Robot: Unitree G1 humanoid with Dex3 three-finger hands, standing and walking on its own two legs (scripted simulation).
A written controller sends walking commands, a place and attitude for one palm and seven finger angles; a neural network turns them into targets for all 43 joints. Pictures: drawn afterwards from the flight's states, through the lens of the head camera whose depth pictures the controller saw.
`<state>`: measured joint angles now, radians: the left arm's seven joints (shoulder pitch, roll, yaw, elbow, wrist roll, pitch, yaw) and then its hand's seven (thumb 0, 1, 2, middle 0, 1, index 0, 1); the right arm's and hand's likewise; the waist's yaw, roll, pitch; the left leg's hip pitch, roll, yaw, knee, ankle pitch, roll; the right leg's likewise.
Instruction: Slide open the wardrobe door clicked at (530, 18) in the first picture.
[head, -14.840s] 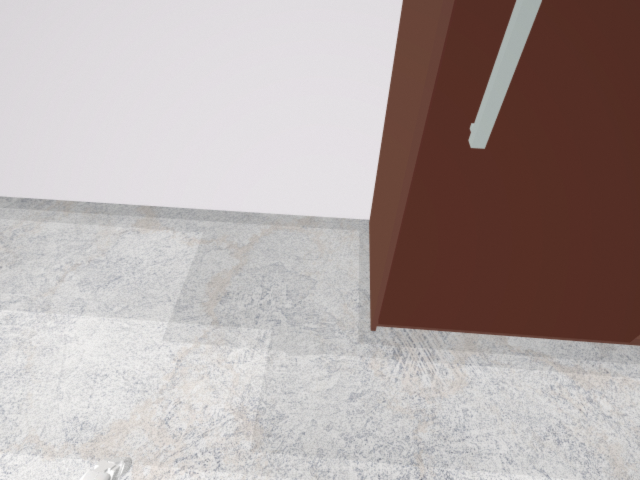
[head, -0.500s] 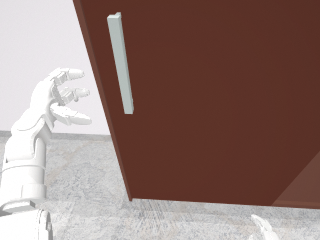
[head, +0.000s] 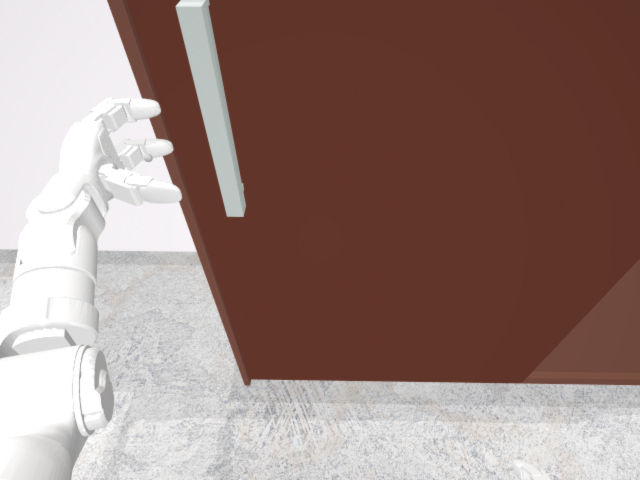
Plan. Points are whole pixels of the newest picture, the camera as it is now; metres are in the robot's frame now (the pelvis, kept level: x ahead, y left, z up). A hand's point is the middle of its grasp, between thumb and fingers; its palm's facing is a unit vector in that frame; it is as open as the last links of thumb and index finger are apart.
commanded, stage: move the hooked fingers beside the handle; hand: left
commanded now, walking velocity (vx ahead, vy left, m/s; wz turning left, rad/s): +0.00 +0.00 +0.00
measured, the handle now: (221, 120) +0.52 +0.14 +0.20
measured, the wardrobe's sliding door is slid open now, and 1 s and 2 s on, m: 0.00 0.00 0.00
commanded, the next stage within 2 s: feel for the door with the fingertips in 1.36 s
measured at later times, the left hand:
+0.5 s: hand (162, 149) +0.46 +0.21 +0.20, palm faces +0.06 -1.00 -0.01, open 14.0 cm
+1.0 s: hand (176, 136) +0.47 +0.19 +0.21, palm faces +0.04 -1.00 -0.01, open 14.0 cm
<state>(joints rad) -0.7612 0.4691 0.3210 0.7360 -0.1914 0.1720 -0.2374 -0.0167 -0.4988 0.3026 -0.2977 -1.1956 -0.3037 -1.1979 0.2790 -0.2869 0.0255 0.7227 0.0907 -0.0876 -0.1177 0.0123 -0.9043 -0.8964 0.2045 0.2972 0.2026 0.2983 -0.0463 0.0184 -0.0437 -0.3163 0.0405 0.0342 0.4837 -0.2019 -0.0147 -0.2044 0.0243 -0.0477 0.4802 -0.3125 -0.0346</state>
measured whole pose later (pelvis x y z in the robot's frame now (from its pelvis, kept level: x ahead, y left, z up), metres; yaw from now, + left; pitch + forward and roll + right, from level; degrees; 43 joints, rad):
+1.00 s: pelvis +0.00 +0.01 +0.00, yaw +0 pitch +4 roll +0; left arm -0.92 0.45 0.31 0.93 -0.14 0.06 -0.18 -0.02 -0.50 0.30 -0.30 -1.20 -0.30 -1.20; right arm 0.34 -0.28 0.01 0.73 0.07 -0.08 -0.10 0.01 -0.90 -0.90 0.20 0.30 0.20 0.30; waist -0.08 0.02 -0.05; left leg -0.36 0.04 0.04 0.50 -0.21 -0.01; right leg -0.24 0.03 -0.04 0.47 -0.30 -0.03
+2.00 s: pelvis +0.00 +0.01 +0.00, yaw +0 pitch +2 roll +0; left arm -0.87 0.32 0.23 0.80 -0.14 0.14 -0.07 -0.02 -0.50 0.30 -0.28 -1.19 -0.28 -1.19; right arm 0.31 -0.25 0.02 0.74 0.07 -0.06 -0.09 0.01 -0.90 -0.90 0.20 0.30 0.20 0.30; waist -0.06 0.03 -0.05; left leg -0.31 0.03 0.04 0.47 -0.20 0.00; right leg -0.19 0.02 -0.04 0.46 -0.30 -0.03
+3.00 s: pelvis +0.00 +0.01 +0.00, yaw +0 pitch +3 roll +0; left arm -0.89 0.29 0.20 0.81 -0.14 0.14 -0.06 -0.02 -0.50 0.30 -0.29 -1.19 -0.29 -1.19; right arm 0.27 -0.25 0.01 0.73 0.07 -0.07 -0.08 0.01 -0.91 -0.90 0.20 0.30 0.20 0.30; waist -0.05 0.03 -0.05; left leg -0.32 0.03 0.03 0.48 -0.20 0.00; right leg -0.20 0.01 -0.04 0.45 -0.30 -0.02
